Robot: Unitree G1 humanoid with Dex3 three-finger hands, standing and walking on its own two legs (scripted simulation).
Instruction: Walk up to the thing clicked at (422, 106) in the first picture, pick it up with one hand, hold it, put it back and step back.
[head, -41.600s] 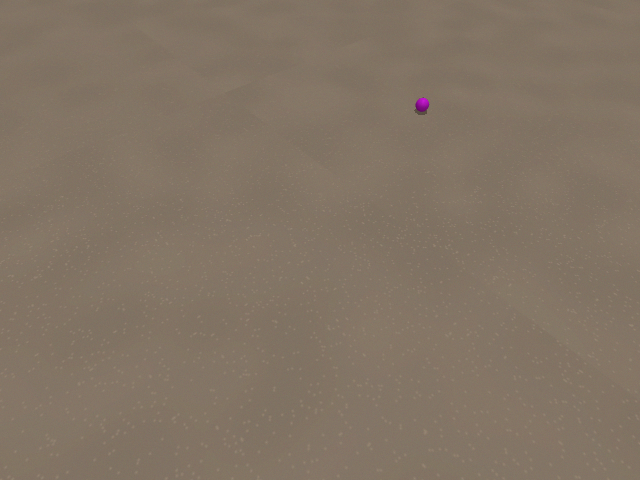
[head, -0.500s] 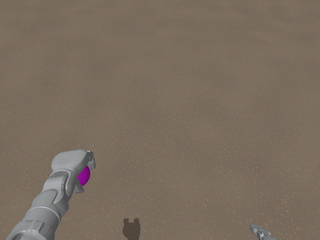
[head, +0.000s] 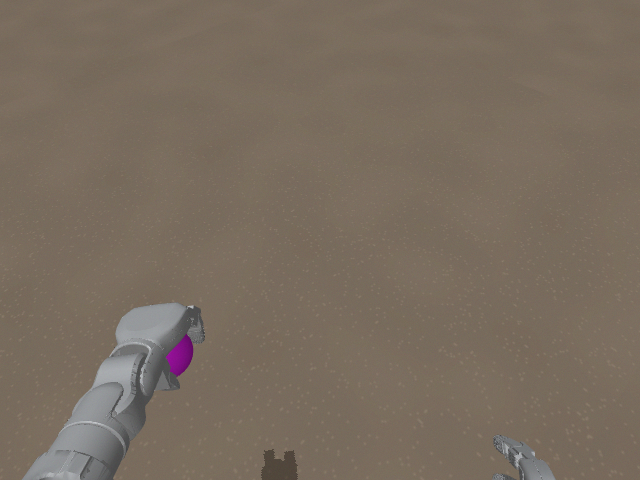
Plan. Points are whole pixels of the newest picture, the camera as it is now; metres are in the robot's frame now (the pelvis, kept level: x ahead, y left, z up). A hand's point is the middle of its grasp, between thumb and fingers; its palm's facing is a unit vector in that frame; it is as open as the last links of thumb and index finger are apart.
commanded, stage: hold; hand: left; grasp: from above
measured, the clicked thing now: (166, 352) +0.32 +0.24 -0.07
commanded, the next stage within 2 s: crouch in 1.18 s
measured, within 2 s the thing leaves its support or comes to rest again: neither
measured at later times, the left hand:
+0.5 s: hand (168, 367) +0.28 +0.21 -0.03, palm faces -0.44 -0.06 -0.90, open 8.7 cm
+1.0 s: hand (165, 368) +0.27 +0.21 -0.02, palm faces -0.45 -0.07 -0.89, open 8.7 cm
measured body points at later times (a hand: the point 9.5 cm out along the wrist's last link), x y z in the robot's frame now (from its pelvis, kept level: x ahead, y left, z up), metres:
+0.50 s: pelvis -0.01 -0.01 +0.01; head -0.01 -0.03 +0.45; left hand +0.30 +0.21 +0.02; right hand +0.14 -0.26 -0.11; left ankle +0.01 +0.11 -0.73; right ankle +0.00 -0.13 -0.73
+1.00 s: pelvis -0.01 -0.01 +0.01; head -0.01 -0.03 +0.46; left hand +0.29 +0.21 +0.03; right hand +0.15 -0.25 -0.10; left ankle +0.01 +0.11 -0.73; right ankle +0.00 -0.13 -0.73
